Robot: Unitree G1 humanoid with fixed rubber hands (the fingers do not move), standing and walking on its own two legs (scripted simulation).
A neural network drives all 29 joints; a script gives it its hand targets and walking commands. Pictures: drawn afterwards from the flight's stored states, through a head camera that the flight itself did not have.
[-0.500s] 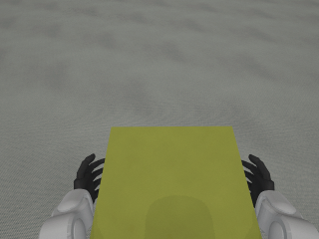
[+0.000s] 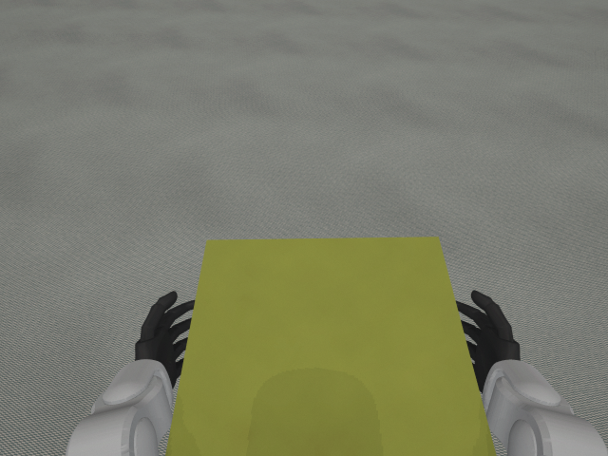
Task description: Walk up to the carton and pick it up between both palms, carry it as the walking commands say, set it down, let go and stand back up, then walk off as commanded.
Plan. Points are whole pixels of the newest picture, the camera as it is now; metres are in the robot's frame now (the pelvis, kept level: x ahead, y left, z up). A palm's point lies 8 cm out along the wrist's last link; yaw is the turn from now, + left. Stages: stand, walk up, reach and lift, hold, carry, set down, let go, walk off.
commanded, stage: carry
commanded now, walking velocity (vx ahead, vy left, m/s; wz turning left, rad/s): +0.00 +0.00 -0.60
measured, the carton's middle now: (323, 374) +0.25 +0.01 +0.01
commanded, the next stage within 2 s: none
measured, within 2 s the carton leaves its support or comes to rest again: neither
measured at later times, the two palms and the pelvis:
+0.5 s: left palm (272, 341) +0.25 +0.07 +0.09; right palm out of the picture +0.13 -0.27 +0.10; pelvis -0.02 -0.04 +0.00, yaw -20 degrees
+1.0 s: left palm (380, 374) +0.22 -0.05 +0.08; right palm out of the picture +0.01 -0.34 +0.09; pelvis -0.07 -0.06 +0.00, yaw -38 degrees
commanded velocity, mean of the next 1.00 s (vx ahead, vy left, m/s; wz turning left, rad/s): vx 0.00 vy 0.00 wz -0.60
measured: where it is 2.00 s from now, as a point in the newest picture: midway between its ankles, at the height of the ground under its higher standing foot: outside the picture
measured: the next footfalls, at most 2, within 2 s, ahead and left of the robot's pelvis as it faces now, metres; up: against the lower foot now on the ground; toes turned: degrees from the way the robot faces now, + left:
right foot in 0.12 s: +0.05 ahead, -0.15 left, +0.00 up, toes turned -10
left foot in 0.36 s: +0.06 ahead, +0.07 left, +0.00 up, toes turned -7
